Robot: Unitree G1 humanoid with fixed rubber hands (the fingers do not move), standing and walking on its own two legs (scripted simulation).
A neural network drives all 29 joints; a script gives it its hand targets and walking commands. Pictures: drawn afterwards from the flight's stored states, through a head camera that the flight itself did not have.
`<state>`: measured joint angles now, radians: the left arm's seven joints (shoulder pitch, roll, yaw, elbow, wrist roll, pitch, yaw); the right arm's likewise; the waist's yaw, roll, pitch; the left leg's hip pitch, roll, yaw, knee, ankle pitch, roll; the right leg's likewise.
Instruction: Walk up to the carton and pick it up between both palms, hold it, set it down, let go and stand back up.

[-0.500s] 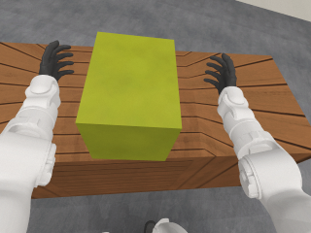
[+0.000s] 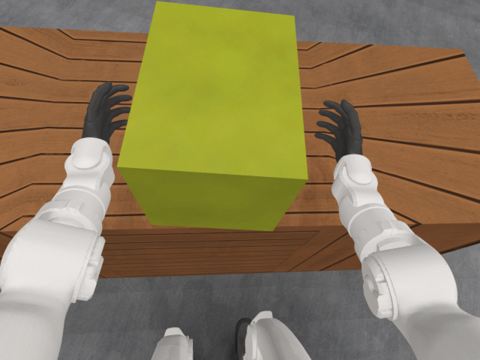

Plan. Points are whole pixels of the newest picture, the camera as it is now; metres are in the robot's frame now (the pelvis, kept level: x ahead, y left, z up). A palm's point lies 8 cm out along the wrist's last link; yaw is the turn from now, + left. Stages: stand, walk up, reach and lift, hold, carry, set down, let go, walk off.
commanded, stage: reach and lift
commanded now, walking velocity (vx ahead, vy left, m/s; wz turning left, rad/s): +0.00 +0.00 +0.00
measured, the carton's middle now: (219, 125) +0.51 -0.01 +0.01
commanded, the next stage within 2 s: none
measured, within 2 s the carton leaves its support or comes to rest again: neither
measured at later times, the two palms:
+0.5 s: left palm (113, 123) +0.49 +0.16 +0.05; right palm (339, 137) +0.45 -0.20 +0.06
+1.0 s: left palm (117, 128) +0.49 +0.15 +0.04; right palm (315, 145) +0.45 -0.17 +0.04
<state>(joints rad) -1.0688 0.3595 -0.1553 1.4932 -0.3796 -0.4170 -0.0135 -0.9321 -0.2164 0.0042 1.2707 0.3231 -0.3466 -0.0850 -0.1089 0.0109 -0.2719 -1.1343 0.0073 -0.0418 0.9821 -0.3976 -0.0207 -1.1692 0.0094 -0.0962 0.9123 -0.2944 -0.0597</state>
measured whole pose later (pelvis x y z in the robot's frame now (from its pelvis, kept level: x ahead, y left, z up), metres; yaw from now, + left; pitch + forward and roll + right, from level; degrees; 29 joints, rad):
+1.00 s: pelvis +0.00 +0.02 +0.00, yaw -1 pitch +30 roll -3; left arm -1.13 0.23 0.01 1.51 -0.18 -0.43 0.06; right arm -1.03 -0.10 -0.28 1.39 0.05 -0.40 -0.14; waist -0.08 0.03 -0.24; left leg -1.12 0.01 -0.05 1.00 -0.41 0.00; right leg -1.13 0.02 -0.10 0.89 -0.28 -0.04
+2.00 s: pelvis +0.03 +0.04 +0.05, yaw -2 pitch +28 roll -4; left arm -0.99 0.11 0.33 1.54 0.14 -0.67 0.12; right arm -0.86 -0.08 -0.63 1.36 -0.37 -0.67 -0.09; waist -0.04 0.08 -0.16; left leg -0.86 0.02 -0.01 0.69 -0.31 0.03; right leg -0.85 0.03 -0.07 0.51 -0.15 0.00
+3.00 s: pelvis +0.03 +0.02 +0.05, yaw -2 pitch +30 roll -3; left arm -0.89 0.09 0.09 1.49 -0.10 -0.65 0.13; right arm -0.76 -0.10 -0.30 1.31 -0.13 -0.59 -0.13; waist -0.03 0.06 -0.27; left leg -0.90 0.03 -0.01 0.68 -0.30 0.02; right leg -0.90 0.03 -0.08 0.52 -0.14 -0.02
